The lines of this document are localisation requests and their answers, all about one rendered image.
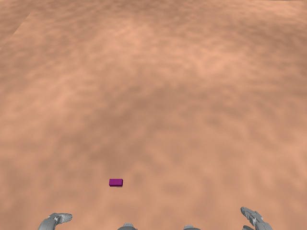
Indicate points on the left robot hand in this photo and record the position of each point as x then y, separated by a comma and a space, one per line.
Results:
53, 220

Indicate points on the small box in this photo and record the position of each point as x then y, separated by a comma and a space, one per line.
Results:
115, 182

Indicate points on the right robot hand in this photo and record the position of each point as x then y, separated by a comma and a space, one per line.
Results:
255, 219

